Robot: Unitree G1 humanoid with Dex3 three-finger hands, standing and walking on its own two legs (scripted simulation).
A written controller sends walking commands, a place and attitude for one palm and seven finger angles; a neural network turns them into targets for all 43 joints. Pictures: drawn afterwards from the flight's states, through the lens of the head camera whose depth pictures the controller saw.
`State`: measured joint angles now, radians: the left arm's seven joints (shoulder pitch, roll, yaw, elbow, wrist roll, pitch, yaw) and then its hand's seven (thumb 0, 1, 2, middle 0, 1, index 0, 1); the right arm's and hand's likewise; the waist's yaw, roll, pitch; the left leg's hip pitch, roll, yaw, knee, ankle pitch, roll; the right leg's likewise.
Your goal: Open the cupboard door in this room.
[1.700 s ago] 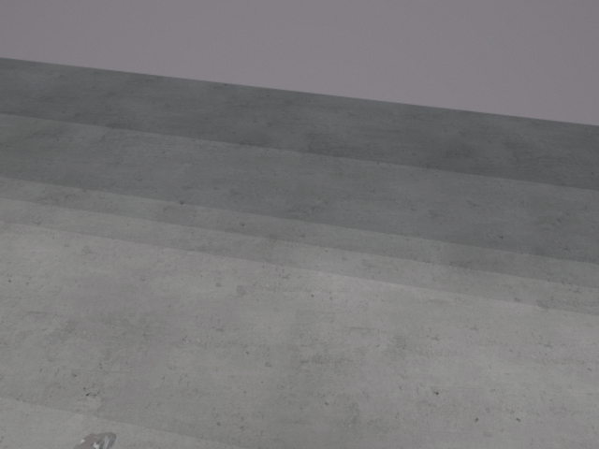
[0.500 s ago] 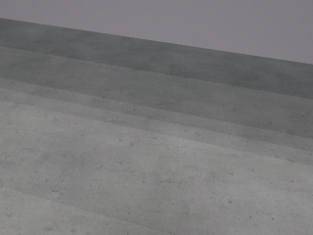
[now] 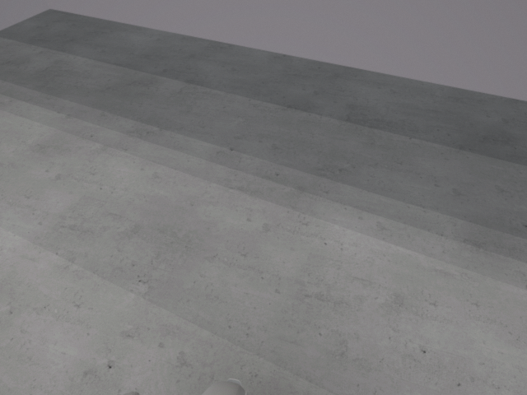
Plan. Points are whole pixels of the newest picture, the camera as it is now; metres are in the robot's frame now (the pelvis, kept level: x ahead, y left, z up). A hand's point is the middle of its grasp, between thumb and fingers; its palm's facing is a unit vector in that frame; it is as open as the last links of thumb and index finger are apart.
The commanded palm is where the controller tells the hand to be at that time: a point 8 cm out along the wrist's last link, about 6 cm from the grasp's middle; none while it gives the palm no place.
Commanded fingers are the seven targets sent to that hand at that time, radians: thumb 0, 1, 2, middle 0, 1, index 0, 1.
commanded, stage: turn or walk to find it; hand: left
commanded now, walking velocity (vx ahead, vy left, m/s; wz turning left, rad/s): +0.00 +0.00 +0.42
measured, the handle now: out of the picture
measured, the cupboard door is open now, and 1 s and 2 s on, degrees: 0 0 0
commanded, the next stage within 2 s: none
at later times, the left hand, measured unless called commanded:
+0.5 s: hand out of the picture -0.04 +0.27 -0.18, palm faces +0.26 -0.94 -0.23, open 7.4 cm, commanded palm none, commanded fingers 0.00 0.90 0.90 -0.20 -0.30 -0.20 -0.30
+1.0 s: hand out of the picture -0.04 +0.21 -0.14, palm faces +0.43 -0.87 -0.26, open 7.4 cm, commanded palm none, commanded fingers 0.00 0.90 0.90 -0.20 -0.30 -0.20 -0.30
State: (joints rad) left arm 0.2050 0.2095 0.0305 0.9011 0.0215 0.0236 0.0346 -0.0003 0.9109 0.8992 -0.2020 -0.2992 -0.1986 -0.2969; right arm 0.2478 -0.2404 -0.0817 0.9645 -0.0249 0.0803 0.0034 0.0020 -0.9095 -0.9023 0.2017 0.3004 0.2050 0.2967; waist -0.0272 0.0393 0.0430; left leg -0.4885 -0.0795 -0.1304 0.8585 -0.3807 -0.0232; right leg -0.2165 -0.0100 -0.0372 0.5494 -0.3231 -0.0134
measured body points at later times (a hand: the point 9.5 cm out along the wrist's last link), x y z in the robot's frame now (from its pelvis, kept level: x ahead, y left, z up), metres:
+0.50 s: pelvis -0.02 +0.05 +0.01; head -0.01 +0.09 +0.45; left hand -0.05 +0.32 -0.16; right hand +0.13 -0.17 -0.11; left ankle -0.04 +0.13 -0.73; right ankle -0.02 -0.11 -0.65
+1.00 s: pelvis -0.04 +0.00 +0.01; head -0.02 -0.01 +0.46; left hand -0.07 +0.25 -0.12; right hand +0.08 -0.23 -0.15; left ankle -0.11 +0.12 -0.65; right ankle +0.01 -0.09 -0.73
